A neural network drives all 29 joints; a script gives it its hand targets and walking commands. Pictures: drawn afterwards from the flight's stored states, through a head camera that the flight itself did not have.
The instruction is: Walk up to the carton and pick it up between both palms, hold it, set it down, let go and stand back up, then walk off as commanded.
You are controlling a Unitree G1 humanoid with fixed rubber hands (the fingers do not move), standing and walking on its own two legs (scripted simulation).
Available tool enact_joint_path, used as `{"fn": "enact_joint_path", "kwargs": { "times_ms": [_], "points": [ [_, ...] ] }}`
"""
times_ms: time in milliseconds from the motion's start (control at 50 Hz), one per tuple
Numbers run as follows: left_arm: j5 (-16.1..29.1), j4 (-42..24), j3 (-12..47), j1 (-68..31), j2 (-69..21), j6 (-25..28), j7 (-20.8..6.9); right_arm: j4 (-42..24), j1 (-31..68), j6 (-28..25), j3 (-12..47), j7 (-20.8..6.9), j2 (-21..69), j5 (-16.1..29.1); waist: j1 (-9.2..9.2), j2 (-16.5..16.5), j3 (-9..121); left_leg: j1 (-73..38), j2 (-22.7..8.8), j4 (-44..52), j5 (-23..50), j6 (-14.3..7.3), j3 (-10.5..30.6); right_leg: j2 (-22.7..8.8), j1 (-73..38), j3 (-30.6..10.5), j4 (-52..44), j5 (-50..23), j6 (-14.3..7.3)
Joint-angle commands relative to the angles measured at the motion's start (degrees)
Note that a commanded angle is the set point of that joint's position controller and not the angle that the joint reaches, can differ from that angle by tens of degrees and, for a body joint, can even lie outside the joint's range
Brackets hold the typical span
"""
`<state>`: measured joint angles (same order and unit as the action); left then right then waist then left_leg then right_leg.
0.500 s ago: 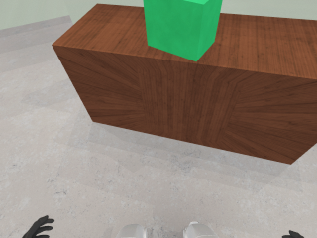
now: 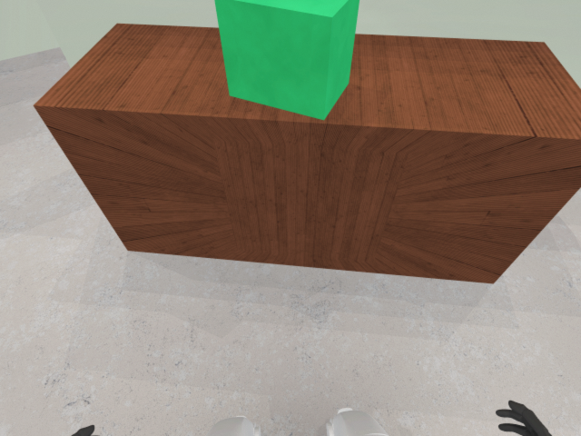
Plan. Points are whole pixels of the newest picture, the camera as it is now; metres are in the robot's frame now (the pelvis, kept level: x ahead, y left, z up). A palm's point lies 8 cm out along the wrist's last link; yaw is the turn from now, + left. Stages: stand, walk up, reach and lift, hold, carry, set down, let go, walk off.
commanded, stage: walk up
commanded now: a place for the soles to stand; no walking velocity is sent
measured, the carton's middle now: (289, 45) +0.96 +0.02 +0.07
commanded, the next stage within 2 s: none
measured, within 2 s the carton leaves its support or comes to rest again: neither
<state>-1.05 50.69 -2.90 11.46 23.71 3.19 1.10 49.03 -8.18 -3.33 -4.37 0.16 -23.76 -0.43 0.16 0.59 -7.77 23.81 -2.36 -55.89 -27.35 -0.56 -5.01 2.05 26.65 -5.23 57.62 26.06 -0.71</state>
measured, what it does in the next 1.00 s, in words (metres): walks ahead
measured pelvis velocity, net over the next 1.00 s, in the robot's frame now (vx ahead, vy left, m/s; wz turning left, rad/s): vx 0.09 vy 0.04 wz -0.05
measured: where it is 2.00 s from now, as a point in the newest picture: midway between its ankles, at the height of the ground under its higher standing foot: (282, 367)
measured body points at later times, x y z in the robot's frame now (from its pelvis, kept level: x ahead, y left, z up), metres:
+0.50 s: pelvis +0.00 -0.01 +0.02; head +0.01 -0.02 +0.47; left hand +0.13 +0.30 -0.08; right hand +0.07 -0.33 -0.10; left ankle +0.03 +0.11 -0.68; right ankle +0.05 -0.12 -0.68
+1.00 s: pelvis +0.09 +0.04 +0.04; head +0.09 +0.04 +0.49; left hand +0.23 +0.38 -0.05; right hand +0.09 -0.30 -0.07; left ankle +0.06 +0.14 -0.68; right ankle +0.21 -0.09 -0.65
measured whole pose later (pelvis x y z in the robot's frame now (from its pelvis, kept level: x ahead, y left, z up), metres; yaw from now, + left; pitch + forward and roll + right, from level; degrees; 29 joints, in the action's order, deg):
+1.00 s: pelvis +0.09 +0.04 +0.04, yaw -3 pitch -4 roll +3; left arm -0.6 54.3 -5.1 11.0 26.5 4.0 -3.1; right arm 53.2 -20.6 -5.4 -5.3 -2.6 -24.5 -0.8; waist 3.2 2.7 -2.2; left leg 7.9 2.5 -33.3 -22.0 -3.3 -7.6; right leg -5.3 30.7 0.0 47.8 15.6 -0.8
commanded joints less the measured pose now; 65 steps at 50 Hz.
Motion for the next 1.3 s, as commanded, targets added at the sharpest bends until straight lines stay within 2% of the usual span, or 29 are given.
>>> {"fn": "enact_joint_path", "kwargs": {
  "times_ms": [0, 40, 120, 160, 180, 220, 280, 320, 340, 380, 420, 480, 500, 540, 640, 680, 700, 720, 740, 760, 820, 940, 1040, 1100, 1120, 1140, 1160, 1180, 1280],
  "points": [
    [0.41, -4.06, -2.65, -4.52, 12.38, 0.53, 0.92, -1.87, -6.05, -1.90, -3.70, 0.28, -17.59, -0.38, 3.81, -8.68, 6.16, -11.21, -22.77, 30.68, 14.64, -15.57, 35.59, 1.42, 12.85, -0.12, 5.99, 7.99, -1.76],
    [0.83, -2.98, -3.12, -3.28, 12.32, 0.50, 0.59, -2.92, -2.73, -1.98, -3.55, 0.71, -17.75, -0.68, 1.80, -8.55, 3.81, -8.22, -22.93, 28.72, 22.71, -16.43, 32.33, -1.36, 10.57, -0.65, 6.86, 10.11, -1.76],
    [-0.42, 0.38, -4.16, 4.98, 12.18, 1.24, -0.27, -4.60, 2.07, -0.69, -1.85, 0.75, -13.46, 0.00, -3.14, -8.03, 7.51, 3.01, -13.08, 17.49, 21.77, -7.72, 14.91, -1.26, -13.00, 3.40, -17.09, -5.65, -3.12],
    [-0.62, -0.77, -4.54, 3.57, 16.09, 1.94, -0.19, -3.80, 2.52, -0.06, -1.20, 0.69, -9.74, 0.80, -2.11, 5.24, 10.81, 6.87, -1.89, 1.98, 1.87, -0.83, 4.84, -14.10, -13.86, -27.43, -28.18, -7.23, -12.83],
    [-0.45, -0.78, -4.30, 2.12, 15.99, 1.94, -0.32, -3.04, 4.55, 0.29, -1.64, 0.97, -11.75, 0.65, -2.38, 3.97, 10.01, 7.18, -1.69, 0.49, -8.02, -1.10, 6.58, -17.02, -12.99, -30.12, -29.18, -12.04, -15.59],
    [-0.25, -1.35, -3.86, -1.22, 16.68, 1.44, 0.42, -0.95, 1.49, -0.08, -1.68, 0.98, -11.21, 0.69, -0.04, 2.42, 9.26, 2.60, -1.49, 3.44, -5.29, -1.86, 7.32, -17.46, -8.91, -27.93, -28.21, -14.11, -15.17],
    [0.23, -1.83, -1.75, -9.12, 11.89, 0.44, -0.09, 2.64, -5.19, -0.85, -2.06, 0.51, -11.84, -0.15, 4.18, 1.90, 5.56, -10.37, -4.68, 22.12, -0.85, -3.86, 13.80, -8.32, 6.09, -11.16, -21.10, -10.61, -6.46],
    [0.33, -0.04, -2.19, -7.13, 11.32, -0.13, 0.00, 2.13, -2.77, -1.46, -2.28, 0.13, -15.83, -0.62, 2.37, -6.64, 5.77, -7.30, -16.51, 32.09, -0.95, -12.31, 29.85, -0.96, 3.49, 2.06, -8.05, -2.40, -2.11],
    [0.29, 1.09, -2.64, -5.85, 11.90, 0.01, -0.05, 1.75, 0.40, -1.28, -2.28, 0.14, -15.82, -0.37, 0.39, -5.60, 3.32, -3.39, -17.88, 32.23, 2.15, -13.62, 28.79, -1.33, 0.26, 3.27, -8.36, 1.16, -1.53],
    [0.19, 2.91, -3.29, -2.11, 11.93, 0.64, -0.32, 1.02, 2.98, -0.97, -1.23, 0.26, -14.07, -0.45, -1.88, -4.58, 4.27, 2.48, -13.88, 28.00, 4.40, -10.03, 22.09, -2.43, -8.89, 0.22, -16.22, -1.06, -2.75],
    [-0.25, 3.13, -2.92, -3.61, 12.58, 1.26, -0.51, 1.76, 4.70, -0.37, -0.50, 0.35, -11.01, -0.07, -1.08, 1.79, 3.61, 5.74, -3.32, 19.90, 1.40, -3.10, 10.80, -7.26, -11.35, -12.92, -27.32, -2.60, -6.53],
    [0.44, 3.64, -3.03, -4.52, 14.56, 1.21, -0.41, 4.06, 2.18, 0.10, -0.78, 0.34, -10.43, -0.01, 0.77, 2.57, 6.85, -2.81, -0.24, 13.55, -1.54, -1.99, 6.09, -15.45, -6.52, -22.87, -33.60, -6.02, -11.47],
    [0.51, 3.16, -5.60, 1.55, 17.93, 1.77, -1.50, 1.77, -0.38, -0.22, -3.15, -1.54, -13.79, -1.88, -1.83, 3.00, 8.54, 5.84, 0.73, 9.69, -10.94, -4.43, 6.85, -16.32, -13.79, -25.73, -36.27, 22.77, -12.26],
    [-0.30, 3.57, -6.32, 4.41, 19.45, 2.18, -1.46, 0.34, 3.03, -0.45, -2.94, -2.79, -13.20, -2.13, -4.44, 9.48, 3.19, 17.76, 0.31, 2.03, -7.73, -3.67, 7.85, -21.12, -19.81, -35.14, -42.89, 33.07, -15.80],
    [-0.58, -0.34, -6.64, -0.87, 17.95, 1.96, -2.20, 1.13, -0.60, -1.06, -4.22, -3.65, -14.49, -1.45, -0.71, 10.37, 3.85, 8.17, -2.84, 8.63, -5.90, -1.97, 7.17, -19.94, -10.48, -23.19, -41.14, 23.56, -14.29],
    [-0.66, -1.40, -6.00, -5.86, 16.33, 1.42, -2.47, 4.41, -10.10, -1.35, -5.27, -3.62, -13.39, -1.18, 5.80, 8.72, 3.88, -15.07, 0.05, 20.27, 2.54, -3.19, 2.30, -14.71, 6.57, -12.00, -34.64, 18.09, -10.35],
    [-0.60, -2.24, -4.56, -8.18, 11.28, 0.83, -2.43, 6.89, -18.65, -1.80, -6.51, -3.08, -15.12, -1.79, 10.39, -1.50, 4.98, -29.71, 0.82, 27.46, -3.54, -3.69, 6.93, -7.14, 21.63, -2.95, -21.54, 18.75, -6.42],
    [-0.02, -5.38, -3.03, -12.07, 6.14, 1.63, -1.93, 5.60, -23.15, -2.58, -8.01, -2.38, -22.86, -2.18, 13.12, -22.58, 4.30, -29.85, -17.19, 46.35, -33.14, -8.43, 45.30, 4.17, 34.22, 3.32, 3.88, 10.62, -3.10],
    [-0.18, -5.37, -3.28, -13.59, 11.82, 2.33, -1.69, 3.83, -16.70, -2.73, -7.07, -1.90, -22.23, -1.35, 10.04, -4.79, -1.71, -23.60, -23.36, 51.16, -31.89, -12.32, 51.59, -0.06, 34.42, -2.72, 9.01, 3.56, -1.64],
    [0.43, -3.38, -3.26, -9.99, 13.65, 2.71, -1.88, 2.72, -12.58, -2.69, -6.06, -1.56, -21.26, -0.36, 7.16, -0.93, -0.76, -20.21, -22.68, 48.79, -25.20, -11.25, 45.82, -2.43, 29.78, -3.99, 9.58, -1.01, -1.54],
    [0.51, 0.76, -4.23, -1.47, 15.68, 3.09, -2.57, 1.27, -7.89, -2.82, -4.45, -1.46, -16.66, -0.34, 2.95, -4.95, 0.06, -17.33, -15.26, 42.66, -6.82, -10.23, 30.22, -6.56, 19.13, -1.30, 2.50, -6.26, 0.12],
    [0.38, -2.36, -4.34, -7.15, 13.60, 2.19, -4.08, -0.26, -10.25, -3.20, -4.34, -2.18, -17.80, -0.08, 3.64, -6.91, -3.91, -13.44, -16.97, 45.64, -5.01, -15.09, 25.85, -9.70, 16.64, 2.50, -9.96, -10.47, -0.15],
    [0.58, -3.15, -4.31, -9.46, 12.17, 2.42, -4.40, -1.47, -11.61, -2.93, -4.36, -2.47, -17.15, -0.26, 3.86, -7.15, -2.13, -11.73, -14.57, 39.85, 16.09, -13.58, 18.36, -7.15, 3.23, 6.87, -19.01, -12.39, -1.45],
    [0.42, -1.20, -5.22, -0.67, 12.49, 2.91, -3.58, -2.69, -10.68, -2.31, -3.20, -2.31, -13.97, 0.02, -2.20, -3.40, 2.92, -0.97, -7.14, 22.69, 36.33, -8.35, 6.52, -1.73, -22.15, 10.24, -27.60, -13.26, -3.30],
    [0.13, 0.28, -6.75, 7.07, 16.79, 3.11, -3.07, -3.78, -11.20, -2.53, -2.03, -2.08, -11.40, 0.39, -6.98, 8.67, 8.57, 9.41, -1.38, 3.31, 35.87, -4.75, 2.09, -8.13, -35.97, -2.77, -31.36, -3.53, -7.84],
    [1.36, -0.61, -7.91, 12.57, 21.12, 3.09, -2.57, -4.74, -14.30, -2.70, -1.64, -1.88, -11.21, 1.09, -8.26, 14.58, 18.11, 15.20, 4.69, -15.48, 12.99, -1.94, 2.37, -24.48, -42.84, -27.56, -37.84, 2.15, -15.72],
    [2.51, -1.51, -7.99, 9.81, 20.19, 2.54, -2.14, -3.20, -13.24, -2.02, -1.87, -1.33, -14.56, 1.16, -7.21, 6.93, 18.01, 16.03, 3.51, -19.75, -1.34, -2.24, 8.48, -27.27, -38.55, -30.34, -39.66, 7.47, -17.05],
    [2.38, -2.59, -7.43, 5.62, 18.83, 2.02, -1.84, -3.06, -12.32, -1.67, -2.52, -1.12, -15.20, 0.78, -5.86, 2.79, 12.98, 17.16, -0.29, -21.10, -0.02, -2.27, 10.04, -26.96, -32.34, -26.31, -39.12, 10.99, -17.21],
    [-0.19, -6.13, -6.66, -3.54, 17.84, 2.36, -1.97, -0.07, -15.00, -0.62, -3.26, -2.78, -13.45, -1.13, -0.57, 10.54, 6.81, 5.12, -5.25, -0.01, -2.48, -0.13, 5.66, -21.32, -5.98, -9.77, -39.99, 11.13, -14.69]
  ]
}}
